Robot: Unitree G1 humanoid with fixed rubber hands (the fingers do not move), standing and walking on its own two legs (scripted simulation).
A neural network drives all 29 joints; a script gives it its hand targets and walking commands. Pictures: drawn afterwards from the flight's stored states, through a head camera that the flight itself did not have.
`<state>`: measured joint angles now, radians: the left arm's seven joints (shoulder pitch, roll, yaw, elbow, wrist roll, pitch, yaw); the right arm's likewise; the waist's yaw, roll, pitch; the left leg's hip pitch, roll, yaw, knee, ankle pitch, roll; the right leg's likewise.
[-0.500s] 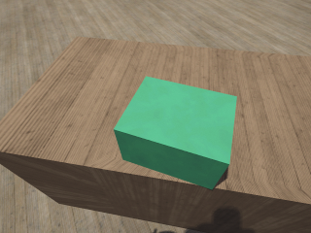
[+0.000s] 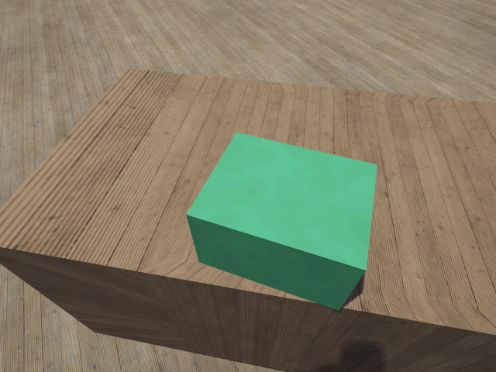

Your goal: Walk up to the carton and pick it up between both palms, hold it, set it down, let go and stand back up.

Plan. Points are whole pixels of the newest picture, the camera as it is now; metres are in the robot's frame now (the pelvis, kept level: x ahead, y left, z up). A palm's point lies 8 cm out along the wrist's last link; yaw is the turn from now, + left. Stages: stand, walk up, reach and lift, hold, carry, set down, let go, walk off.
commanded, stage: stand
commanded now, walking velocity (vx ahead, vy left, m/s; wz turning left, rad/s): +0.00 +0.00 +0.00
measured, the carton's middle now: (284, 215) +0.40 -0.05 -0.01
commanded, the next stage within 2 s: none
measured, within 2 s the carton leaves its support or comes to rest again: neither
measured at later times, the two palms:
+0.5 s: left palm out of the picture -0.03 +0.20 -0.15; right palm out of the picture -0.03 -0.20 -0.15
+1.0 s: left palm out of the picture -0.04 +0.19 -0.15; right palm out of the picture -0.04 -0.19 -0.15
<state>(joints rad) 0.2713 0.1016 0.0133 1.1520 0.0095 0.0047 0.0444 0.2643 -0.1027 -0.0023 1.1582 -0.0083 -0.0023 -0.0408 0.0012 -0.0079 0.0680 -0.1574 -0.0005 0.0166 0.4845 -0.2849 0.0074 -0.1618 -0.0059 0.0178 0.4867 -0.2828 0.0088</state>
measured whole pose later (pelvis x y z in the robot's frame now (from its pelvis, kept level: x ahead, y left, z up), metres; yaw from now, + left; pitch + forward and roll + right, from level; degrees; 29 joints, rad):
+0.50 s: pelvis -0.01 +0.00 +0.00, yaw +0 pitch -3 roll +0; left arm 0.27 0.10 0.01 1.18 0.01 0.00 0.05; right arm 0.28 -0.09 0.00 1.18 -0.01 0.00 -0.04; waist 0.00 -0.01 0.06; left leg -0.16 0.00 0.01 0.47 -0.26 0.01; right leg -0.16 0.00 0.02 0.47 -0.26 0.01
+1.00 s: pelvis -0.01 +0.00 +0.00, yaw +0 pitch -2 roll +0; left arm 0.29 0.09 0.01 1.17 0.01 0.00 0.05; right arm 0.29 -0.08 0.00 1.18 -0.01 -0.01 -0.04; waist 0.00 -0.01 0.06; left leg -0.17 0.00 0.01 0.46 -0.25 0.01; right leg -0.17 -0.01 0.01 0.45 -0.24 0.01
